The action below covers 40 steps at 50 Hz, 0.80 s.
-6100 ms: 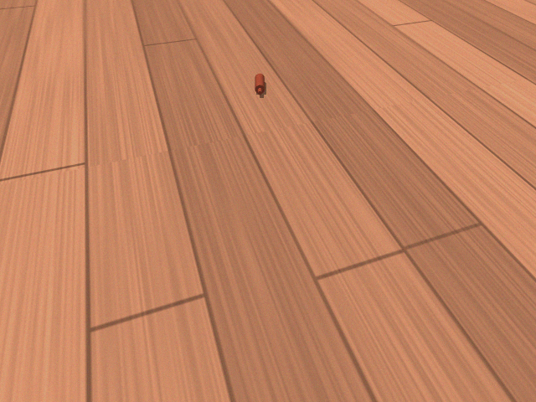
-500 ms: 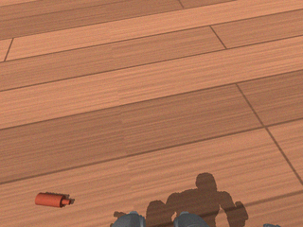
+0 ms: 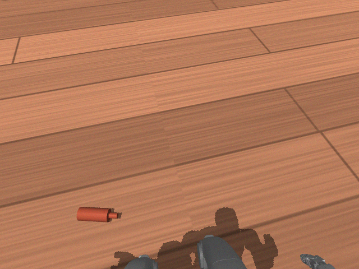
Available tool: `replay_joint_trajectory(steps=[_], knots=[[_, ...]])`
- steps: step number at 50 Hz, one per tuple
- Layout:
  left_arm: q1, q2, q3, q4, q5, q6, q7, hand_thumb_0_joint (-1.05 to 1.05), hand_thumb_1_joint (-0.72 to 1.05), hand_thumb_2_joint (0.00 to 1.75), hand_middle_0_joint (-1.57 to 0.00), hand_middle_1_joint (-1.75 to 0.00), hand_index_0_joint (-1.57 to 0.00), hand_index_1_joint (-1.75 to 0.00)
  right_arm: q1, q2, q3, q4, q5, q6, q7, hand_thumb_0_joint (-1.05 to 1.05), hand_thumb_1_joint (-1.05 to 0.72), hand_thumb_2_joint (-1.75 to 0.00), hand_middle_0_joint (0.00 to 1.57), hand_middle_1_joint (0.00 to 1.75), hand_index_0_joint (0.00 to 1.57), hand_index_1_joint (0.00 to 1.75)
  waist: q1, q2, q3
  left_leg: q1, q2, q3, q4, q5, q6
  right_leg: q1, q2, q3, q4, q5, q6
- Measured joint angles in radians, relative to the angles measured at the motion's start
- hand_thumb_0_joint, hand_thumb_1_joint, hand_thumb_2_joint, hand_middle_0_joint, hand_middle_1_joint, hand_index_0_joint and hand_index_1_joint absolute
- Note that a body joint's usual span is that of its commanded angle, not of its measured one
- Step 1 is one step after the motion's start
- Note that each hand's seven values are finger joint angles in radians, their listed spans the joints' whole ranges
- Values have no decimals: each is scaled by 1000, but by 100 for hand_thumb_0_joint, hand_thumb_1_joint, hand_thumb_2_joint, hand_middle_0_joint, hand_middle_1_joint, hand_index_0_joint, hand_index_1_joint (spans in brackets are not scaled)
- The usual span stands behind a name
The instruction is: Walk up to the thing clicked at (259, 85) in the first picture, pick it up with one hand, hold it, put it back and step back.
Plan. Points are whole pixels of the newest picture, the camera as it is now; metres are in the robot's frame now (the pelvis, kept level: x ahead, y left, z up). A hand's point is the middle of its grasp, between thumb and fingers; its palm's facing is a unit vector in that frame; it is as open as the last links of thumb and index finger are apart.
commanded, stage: walk up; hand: left
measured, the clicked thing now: (98, 214) +0.48 +0.38 -0.69
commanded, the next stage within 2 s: none
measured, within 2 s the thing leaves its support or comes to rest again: neither
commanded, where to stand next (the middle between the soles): +0.06 +0.15 m, yaw -8 degrees
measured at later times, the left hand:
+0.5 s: hand out of the picture -0.02 +0.53 -0.13, palm faces -0.03 -0.84 -0.55, open 7.4 cm
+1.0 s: hand out of the picture +0.12 +0.41 -0.12, palm faces -0.23 -0.91 -0.35, open 7.4 cm
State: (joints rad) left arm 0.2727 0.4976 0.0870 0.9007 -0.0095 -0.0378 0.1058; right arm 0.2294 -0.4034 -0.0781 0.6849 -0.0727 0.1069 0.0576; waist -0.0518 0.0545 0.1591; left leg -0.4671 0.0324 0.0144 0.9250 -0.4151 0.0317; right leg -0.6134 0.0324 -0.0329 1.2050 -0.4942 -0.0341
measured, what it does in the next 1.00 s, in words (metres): steps to the left: right foot, then left foot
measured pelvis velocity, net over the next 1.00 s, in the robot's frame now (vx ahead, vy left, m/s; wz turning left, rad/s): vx -0.05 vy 0.18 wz -0.18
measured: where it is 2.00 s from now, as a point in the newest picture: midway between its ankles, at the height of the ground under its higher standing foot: outside the picture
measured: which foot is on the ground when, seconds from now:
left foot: down 0.00-0.08, up 0.10-0.38, down 0.40-0.94, up 0.96-1.00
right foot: up 0.00-0.06, down 0.08-0.40, up 0.42-0.90, down 0.92-1.00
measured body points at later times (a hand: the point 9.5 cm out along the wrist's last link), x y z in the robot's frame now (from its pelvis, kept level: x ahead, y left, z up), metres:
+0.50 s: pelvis -0.10 +0.21 +0.00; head -0.10 +0.20 +0.45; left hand -0.02 +0.57 -0.09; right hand -0.07 -0.13 -0.12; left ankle -0.10 +0.35 -0.69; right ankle -0.01 +0.02 -0.65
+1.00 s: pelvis -0.05 +0.18 +0.02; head +0.00 +0.17 +0.47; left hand +0.14 +0.46 -0.10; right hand -0.11 -0.16 -0.09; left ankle -0.09 +0.34 -0.65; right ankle +0.00 +0.05 -0.69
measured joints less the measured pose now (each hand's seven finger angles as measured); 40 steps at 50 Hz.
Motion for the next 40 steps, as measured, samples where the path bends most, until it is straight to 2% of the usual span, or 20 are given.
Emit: replay_joint_trajectory(steps=[2,3,4,5,8,11,14,16,18,19,20,21,22,25,29,32,35,38,40], knots=[[14,-33,-12,-12,-3,-7,-6,1,91,90,-20,-30,-20,-30,11,-4,3,-13,-5,4,0,1,-90,-90,20,30,20,30,0,13,-3,-7,-14,26,-34,31,20,81,7,-58,-133,9,-1],[25,-50,-19,-22,-2,-15,-7,1,91,90,-20,-30,-20,-30,15,-10,2,-20,-5,8,1,1,-90,-90,20,30,20,30,3,22,-6,-17,-20,40,-40,41,28,135,8,-73,-240,47,-7],[40,-62,-25,-36,3,-24,-7,1,91,90,-20,-30,-20,-30,20,-16,2,-27,-2,13,0,1,-90,-90,20,30,20,30,10,27,-11,-33,-29,56,-33,45,36,191,7,-72,-360,89,-15],[45,-79,-28,-47,12,-31,-5,1,90,90,-21,-30,-20,-30,14,-24,-2,-27,2,16,-2,1,-90,-90,20,30,20,30,19,48,3,-49,-31,48,-2,17,29,196,13,-66,-380,101,-23],[42,-109,-48,-66,29,-27,-3,1,90,90,-21,-30,-21,-30,8,-31,-12,-15,4,31,-17,1,-90,-90,20,30,20,30,36,83,33,-119,-81,-54,212,-107,1,177,-10,-54,-355,124,-12],[35,-119,-48,-71,33,-25,-1,1,90,90,-21,-30,-21,-30,13,-40,-23,-2,10,33,-9,1,-90,-90,20,29,20,30,48,88,30,-167,-92,-135,411,-59,-28,165,-60,-28,-370,159,10],[34,-112,-35,-75,41,-25,-3,1,90,90,-21,-30,-21,-30,19,-58,-36,8,17,27,4,1,-90,-90,20,29,20,30,54,78,14,-150,-64,-186,482,-4,-47,137,-116,10,-373,182,25],[32,-97,-24,-73,54,-19,-11,1,90,90,-21,-30,-21,-30,23,-66,-40,29,34,20,7,1,-90,-90,20,29,20,30,60,61,-5,-83,-23,-173,378,-25,-51,117,-149,44,-370,187,32],[27,-76,-15,-68,69,-6,-25,1,90,90,-21,-30,-21,-30,34,-71,-40,58,49,7,8,1,-90,-90,20,29,20,30,65,40,-34,19,14,-126,178,-103,-52,95,-172,82,-359,175,36],[24,-65,-12,-66,72,1,-33,1,90,90,-21,-30,-21,-30,47,-76,-40,72,53,-4,5,1,-90,-90,20,29,20,30,65,32,-52,79,22,-97,58,-107,-50,78,-179,102,-337,140,33],[20,-54,-7,-63,73,9,-39,1,90,90,-21,-30,-21,-30,63,-81,-42,85,52,-20,-1,1,-90,-90,20,29,20,30,61,23,-68,124,15,-77,-30,-124,-64,55,-183,128,-293,66,23],[13,-42,1,-54,69,19,-40,1,90,90,-21,-30,-21,-30,69,-73,-41,104,44,-34,-13,1,-90,-90,20,29,20,30,63,-5,-69,125,-9,-55,-14,-134,-74,32,-177,176,-233,-13,8],[10,-39,8,-36,63,29,-36,1,90,90,-21,-30,-21,-30,74,-67,-33,122,41,-43,-22,1,-90,-90,20,29,20,30,67,-17,-74,119,-14,-35,16,-139,-72,15,-143,207,-182,-34,6],[-7,-23,10,39,46,39,-49,1,90,90,-20,-30,-20,-30,75,-23,5,195,39,-69,-39,1,-90,-90,20,29,20,30,39,-43,-87,134,-10,-20,2,-117,-44,-4,-55,193,-89,45,15],[-8,-15,15,83,34,36,-96,1,91,90,-20,-30,-20,-30,96,26,36,247,39,-112,-48,1,-90,-90,20,30,20,30,22,-84,-92,184,1,-3,-94,-65,-35,27,-10,128,-88,117,20],[-6,-27,20,88,42,54,-125,1,91,90,-20,-30,-20,-30,119,34,39,268,37,-138,-57,1,-90,-90,21,30,20,30,26,-103,-94,214,5,16,-159,-38,-30,71,1,119,-112,133,25],[-9,-41,18,84,45,66,-143,1,91,90,-20,-30,-20,-30,138,28,34,272,42,-162,-69,1,-90,-90,21,30,20,30,31,-121,-83,244,8,37,-218,-17,-32,102,-1,143,-135,142,28],[-24,-55,10,80,42,69,-149,1,91,90,-20,-30,-20,-30,151,14,26,264,48,-179,-80,1,-90,-90,21,30,20,30,28,-128,-62,277,19,56,-267,-4,-37,124,-16,153,-191,134,28],[-46,-64,3,73,38,66,-150,1,91,90,-20,-30,-20,-30,155,1,23,253,49,-183,-85,1,-90,-90,21,30,20,30,23,-125,-43,296,32,65,-287,-2,-43,133,-34,136,-246,117,23]])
